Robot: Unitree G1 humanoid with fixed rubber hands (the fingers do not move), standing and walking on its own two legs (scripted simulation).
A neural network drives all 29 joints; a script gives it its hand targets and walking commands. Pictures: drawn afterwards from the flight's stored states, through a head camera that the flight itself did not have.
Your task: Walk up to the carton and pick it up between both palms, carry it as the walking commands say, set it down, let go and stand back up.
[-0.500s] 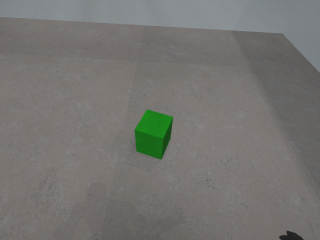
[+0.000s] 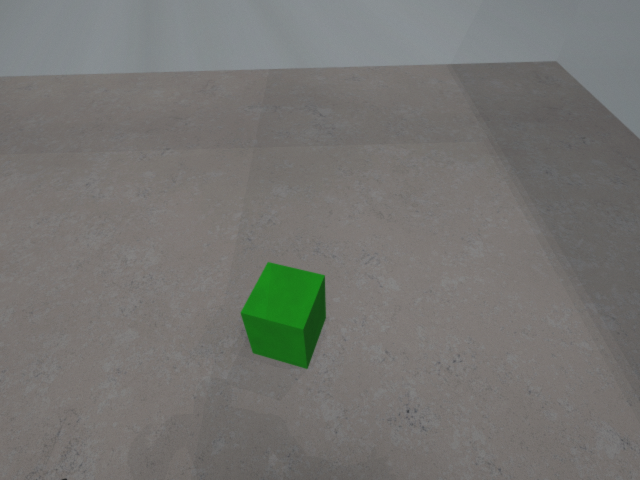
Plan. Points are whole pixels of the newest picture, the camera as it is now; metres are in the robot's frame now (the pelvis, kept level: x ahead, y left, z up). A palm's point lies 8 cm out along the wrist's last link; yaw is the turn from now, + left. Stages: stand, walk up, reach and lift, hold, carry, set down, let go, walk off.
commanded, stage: walk up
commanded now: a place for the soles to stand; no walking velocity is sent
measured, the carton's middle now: (287, 315) +0.78 +0.14 -0.64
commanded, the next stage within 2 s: none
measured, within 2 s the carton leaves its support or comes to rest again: neither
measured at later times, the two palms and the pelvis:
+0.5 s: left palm (124, 409) +0.27 +0.30 -0.09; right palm (630, 443) +0.22 -0.39 -0.08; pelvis +0.16 -0.03 -0.01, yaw +1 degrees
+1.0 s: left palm (141, 375) +0.32 +0.29 -0.08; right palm (567, 354) +0.35 -0.37 -0.09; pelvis +0.21 -0.05 +0.01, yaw +5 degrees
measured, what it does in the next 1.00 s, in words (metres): walks ahead: left foot, then right foot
